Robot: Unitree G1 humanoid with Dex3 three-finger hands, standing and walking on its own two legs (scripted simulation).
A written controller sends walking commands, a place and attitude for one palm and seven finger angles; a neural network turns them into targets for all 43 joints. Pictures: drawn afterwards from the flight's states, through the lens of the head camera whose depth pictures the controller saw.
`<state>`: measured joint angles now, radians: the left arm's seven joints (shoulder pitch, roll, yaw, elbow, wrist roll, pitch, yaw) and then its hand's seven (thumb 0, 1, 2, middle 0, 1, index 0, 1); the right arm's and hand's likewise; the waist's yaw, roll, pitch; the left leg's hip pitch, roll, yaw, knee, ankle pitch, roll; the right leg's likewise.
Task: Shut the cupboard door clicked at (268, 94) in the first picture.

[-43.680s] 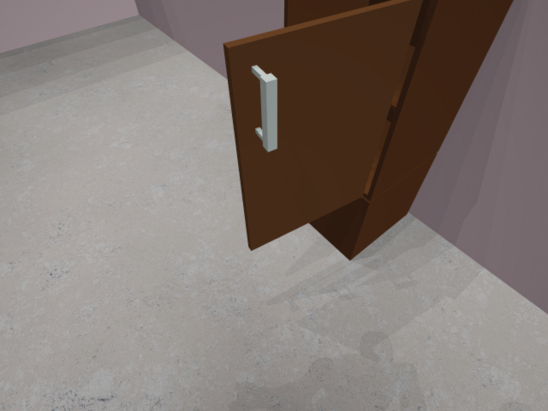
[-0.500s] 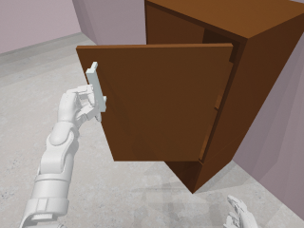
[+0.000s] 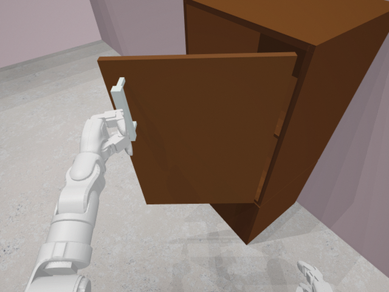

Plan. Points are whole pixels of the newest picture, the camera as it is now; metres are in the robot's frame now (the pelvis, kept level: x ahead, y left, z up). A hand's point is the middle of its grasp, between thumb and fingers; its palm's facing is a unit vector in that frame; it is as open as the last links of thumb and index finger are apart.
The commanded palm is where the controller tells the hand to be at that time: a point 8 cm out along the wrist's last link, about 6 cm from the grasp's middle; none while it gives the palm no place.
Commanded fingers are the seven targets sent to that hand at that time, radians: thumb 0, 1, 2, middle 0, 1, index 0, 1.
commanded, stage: push the door shut along its arc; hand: left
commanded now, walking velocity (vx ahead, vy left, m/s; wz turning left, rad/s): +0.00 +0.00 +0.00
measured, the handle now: (126, 110) +0.47 +0.19 +0.14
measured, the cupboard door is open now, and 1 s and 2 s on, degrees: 53 40 31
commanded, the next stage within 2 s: pull the fist back off the door in 1.96 s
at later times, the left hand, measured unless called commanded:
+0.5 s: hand (134, 122) +0.42 +0.16 +0.15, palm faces -0.01 -1.00 -0.03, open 3.2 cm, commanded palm +0.40 +0.20 +0.15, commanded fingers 0.00 0.90 0.90 -1.30 -1.50 -1.30 -1.50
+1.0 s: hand (150, 104) +0.48 +0.14 +0.15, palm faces -0.17 -0.99 -0.03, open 3.1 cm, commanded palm +0.48 +0.19 +0.15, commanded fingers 0.00 0.90 0.90 -1.30 -1.50 -1.30 -1.50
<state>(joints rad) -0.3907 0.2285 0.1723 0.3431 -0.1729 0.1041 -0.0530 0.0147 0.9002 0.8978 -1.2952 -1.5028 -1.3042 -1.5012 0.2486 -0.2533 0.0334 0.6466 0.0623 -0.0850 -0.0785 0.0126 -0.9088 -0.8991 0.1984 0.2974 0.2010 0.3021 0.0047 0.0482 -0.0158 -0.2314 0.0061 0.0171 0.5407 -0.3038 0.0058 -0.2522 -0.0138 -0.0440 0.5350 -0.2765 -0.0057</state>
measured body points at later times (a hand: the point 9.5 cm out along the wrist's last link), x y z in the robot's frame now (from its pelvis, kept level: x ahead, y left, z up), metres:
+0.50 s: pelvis -0.01 +0.00 +0.00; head +0.01 -0.01 +0.45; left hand +0.41 +0.21 +0.15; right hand +0.10 -0.25 -0.11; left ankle -0.01 +0.12 -0.73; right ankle +0.00 -0.12 -0.73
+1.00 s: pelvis -0.01 +0.01 -0.01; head +0.05 +0.00 +0.43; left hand +0.48 +0.19 +0.15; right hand +0.02 -0.27 -0.13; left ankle -0.01 +0.12 -0.73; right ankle +0.00 -0.12 -0.73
